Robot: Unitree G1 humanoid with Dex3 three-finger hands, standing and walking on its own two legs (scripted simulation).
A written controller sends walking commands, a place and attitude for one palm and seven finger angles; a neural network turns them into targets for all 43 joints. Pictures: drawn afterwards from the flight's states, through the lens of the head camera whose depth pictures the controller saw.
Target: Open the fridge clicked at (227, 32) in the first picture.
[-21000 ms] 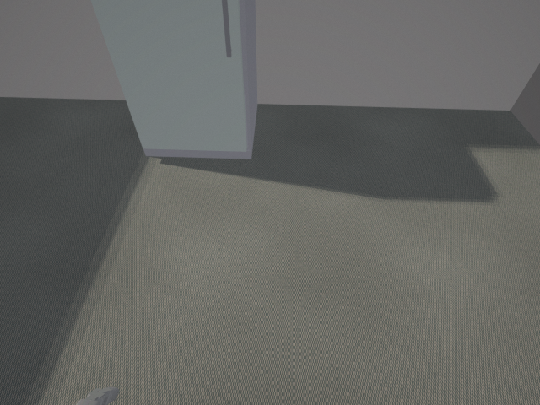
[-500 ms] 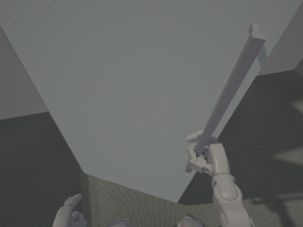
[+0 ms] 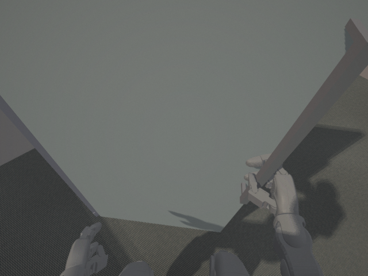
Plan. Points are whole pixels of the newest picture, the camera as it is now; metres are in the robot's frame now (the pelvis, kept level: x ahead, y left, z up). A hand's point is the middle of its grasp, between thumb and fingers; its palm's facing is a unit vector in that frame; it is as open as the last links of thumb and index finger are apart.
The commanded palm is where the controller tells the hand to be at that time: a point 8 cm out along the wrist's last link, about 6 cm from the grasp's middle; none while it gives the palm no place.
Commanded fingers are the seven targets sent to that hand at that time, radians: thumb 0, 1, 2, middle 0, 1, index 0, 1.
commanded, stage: walk backward, drawing the door open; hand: right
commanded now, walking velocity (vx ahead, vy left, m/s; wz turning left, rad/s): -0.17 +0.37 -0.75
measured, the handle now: (276, 148) +0.34 -0.13 +0.12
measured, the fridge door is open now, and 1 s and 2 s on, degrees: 48 70 67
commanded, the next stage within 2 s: stop walking and hold the door back in 0.38 s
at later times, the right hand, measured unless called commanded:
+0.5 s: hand (228, 264) +0.15 -0.06 +0.03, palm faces +0.49 +0.84 -0.24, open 5.6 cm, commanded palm +0.11 -0.09 +0.04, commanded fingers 0.00 -0.90 -0.90 0.45 1.40 0.45 1.40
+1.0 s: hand out of the picture +0.12 -0.03 +0.04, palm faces +0.69 +0.71 -0.13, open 5.2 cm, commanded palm +0.11 -0.08 +0.04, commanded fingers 0.00 -0.90 -0.90 0.45 1.40 0.45 1.40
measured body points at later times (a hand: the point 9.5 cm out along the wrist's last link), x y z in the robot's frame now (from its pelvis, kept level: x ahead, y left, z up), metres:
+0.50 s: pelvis -0.05 +0.21 +0.01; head +0.01 +0.20 +0.45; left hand +0.18 +0.39 -0.11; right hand +0.12 -0.10 +0.05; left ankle +0.01 +0.33 -0.72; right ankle -0.09 +0.10 -0.64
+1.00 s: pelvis -0.11 +0.32 +0.01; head -0.07 +0.31 +0.45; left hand +0.13 +0.42 -0.12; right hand +0.08 -0.07 +0.05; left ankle -0.04 +0.42 -0.72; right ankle -0.11 +0.19 -0.69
